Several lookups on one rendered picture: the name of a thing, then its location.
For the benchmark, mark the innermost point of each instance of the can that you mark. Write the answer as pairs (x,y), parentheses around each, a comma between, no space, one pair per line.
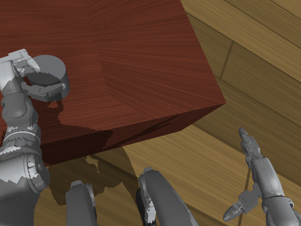
(53,71)

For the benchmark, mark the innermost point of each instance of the right robot hand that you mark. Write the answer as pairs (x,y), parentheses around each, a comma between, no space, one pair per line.
(266,181)

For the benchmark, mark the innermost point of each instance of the left robot arm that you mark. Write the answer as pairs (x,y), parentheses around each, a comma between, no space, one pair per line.
(23,174)

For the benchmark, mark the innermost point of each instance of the right robot arm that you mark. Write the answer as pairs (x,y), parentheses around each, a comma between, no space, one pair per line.
(279,211)

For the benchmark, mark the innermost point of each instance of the right robot foot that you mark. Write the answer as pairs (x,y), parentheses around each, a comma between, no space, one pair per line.
(142,209)

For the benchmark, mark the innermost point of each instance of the left robot hand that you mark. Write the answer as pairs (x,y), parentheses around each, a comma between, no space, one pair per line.
(12,74)

